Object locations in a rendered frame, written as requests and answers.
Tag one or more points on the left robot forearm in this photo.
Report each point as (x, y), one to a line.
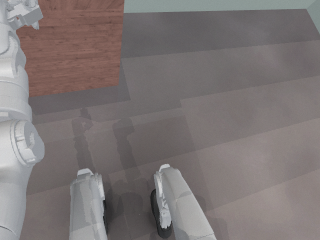
(14, 81)

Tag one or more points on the left robot hand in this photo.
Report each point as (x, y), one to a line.
(28, 12)

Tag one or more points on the left robot upper arm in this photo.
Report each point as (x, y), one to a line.
(21, 148)

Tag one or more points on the cabinet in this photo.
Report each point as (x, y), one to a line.
(77, 46)

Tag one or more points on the robot left thigh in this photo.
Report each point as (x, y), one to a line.
(86, 218)

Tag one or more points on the robot right shin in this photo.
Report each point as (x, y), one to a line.
(164, 213)

